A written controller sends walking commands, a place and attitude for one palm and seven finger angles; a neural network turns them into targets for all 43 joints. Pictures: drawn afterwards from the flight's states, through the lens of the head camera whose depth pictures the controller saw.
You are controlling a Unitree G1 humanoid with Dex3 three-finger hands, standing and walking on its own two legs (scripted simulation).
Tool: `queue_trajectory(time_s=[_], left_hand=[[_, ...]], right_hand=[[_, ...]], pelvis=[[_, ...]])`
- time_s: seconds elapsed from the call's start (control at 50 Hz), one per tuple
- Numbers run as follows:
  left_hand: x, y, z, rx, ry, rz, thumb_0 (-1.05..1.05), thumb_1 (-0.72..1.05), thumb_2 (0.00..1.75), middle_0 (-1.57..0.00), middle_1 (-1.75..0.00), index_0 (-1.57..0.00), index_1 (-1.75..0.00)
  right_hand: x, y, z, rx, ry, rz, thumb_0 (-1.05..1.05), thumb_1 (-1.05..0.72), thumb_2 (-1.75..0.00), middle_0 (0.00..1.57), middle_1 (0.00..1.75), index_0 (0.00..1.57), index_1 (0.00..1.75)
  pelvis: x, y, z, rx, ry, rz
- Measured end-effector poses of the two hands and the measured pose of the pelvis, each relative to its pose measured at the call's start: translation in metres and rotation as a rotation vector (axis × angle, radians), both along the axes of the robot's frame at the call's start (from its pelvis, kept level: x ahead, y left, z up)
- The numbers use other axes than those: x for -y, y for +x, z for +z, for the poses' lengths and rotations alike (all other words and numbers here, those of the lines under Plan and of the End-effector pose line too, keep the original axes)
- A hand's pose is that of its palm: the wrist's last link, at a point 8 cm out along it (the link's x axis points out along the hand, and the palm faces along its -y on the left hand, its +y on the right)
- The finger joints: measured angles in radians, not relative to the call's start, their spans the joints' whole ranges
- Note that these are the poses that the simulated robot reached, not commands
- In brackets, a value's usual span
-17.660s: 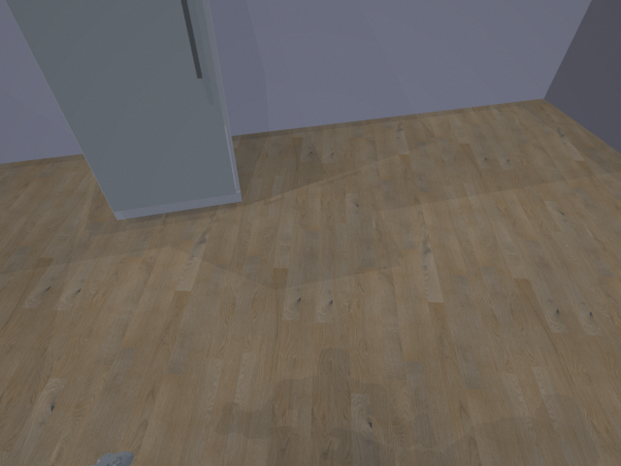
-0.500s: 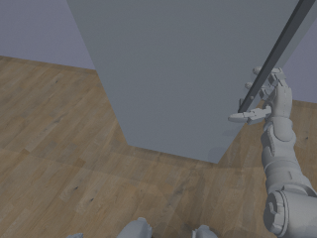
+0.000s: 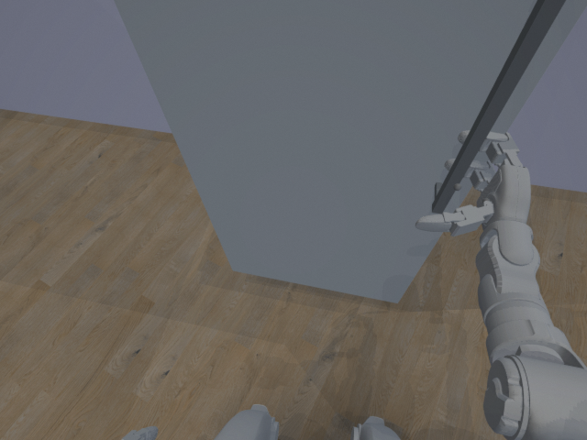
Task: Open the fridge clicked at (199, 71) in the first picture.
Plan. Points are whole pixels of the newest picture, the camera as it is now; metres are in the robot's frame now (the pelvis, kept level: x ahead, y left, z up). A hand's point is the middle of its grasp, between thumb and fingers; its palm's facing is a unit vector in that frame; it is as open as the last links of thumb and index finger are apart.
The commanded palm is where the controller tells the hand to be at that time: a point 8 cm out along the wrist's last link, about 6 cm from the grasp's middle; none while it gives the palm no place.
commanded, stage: grip the handle and tug to test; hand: right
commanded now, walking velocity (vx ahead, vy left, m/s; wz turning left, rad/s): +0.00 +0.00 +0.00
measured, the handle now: (480, 117) +0.52 -0.16 +0.14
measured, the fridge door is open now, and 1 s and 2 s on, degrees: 0 0 1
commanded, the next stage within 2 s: pull the door a little, standing still in 1.52 s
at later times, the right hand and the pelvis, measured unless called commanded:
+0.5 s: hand (458, 187) +0.46 -0.15 +0.07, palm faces +0.07 +1.00 -0.01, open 10.3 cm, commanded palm +0.43 -0.20 +0.07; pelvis +0.00 +0.00 +0.00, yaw +0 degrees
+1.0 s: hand (452, 185) +0.46 -0.14 +0.07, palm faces +0.08 +1.00 -0.01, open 6.4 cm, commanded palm +0.43 -0.20 +0.07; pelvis +0.01 +0.00 +0.00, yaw +0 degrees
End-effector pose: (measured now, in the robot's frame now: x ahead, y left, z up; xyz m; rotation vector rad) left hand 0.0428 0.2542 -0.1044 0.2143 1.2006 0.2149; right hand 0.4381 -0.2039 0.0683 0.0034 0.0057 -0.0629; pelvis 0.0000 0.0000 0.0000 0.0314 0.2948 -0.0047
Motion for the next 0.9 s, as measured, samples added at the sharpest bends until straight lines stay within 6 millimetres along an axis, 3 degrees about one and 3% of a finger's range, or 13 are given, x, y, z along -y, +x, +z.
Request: queue_trajectory(time_s=[0.26,0.72,0.9], left_hand=[[0.0063,-0.006,0.0007,0.0,-0.019,0.013,0.01,0.91,0.9,-0.2,-0.3,-0.2,-0.29],[0.0,-0.0081,-0.0004,-0.019,0.001,0.013,0.01,0.91,0.9,-0.2,-0.3,-0.2,-0.29],[0.0012,-0.0034,-0.0021,-0.016,-0.018,0.015,0.01,0.91,0.9,-0.2,-0.3,-0.2,-0.29]], right_hand=[[-0.0008,-0.0075,0.0042,0.007,-0.009,-0.008,-0.02,0.41,-0.34,0.31,1.21,0.3,1.21],[-0.0001,0.0015,0.002,0.008,-0.005,-0.014,0.0,-0.55,-0.75,0.4,1.34,0.39,1.34],[-0.0063,-0.0008,0.0022,0.01,-0.008,-0.018,0.0,-0.61,-0.78,0.34,1.36,0.33,1.36]], pelvis=[[0.0035,0.001,0.0022,0.012,-0.002,0.009],[0.0018,0.001,0.0001,-0.003,-0.001,0.005],[0.0002,0.005,0.0013,-0.001,-0.003,0.008]])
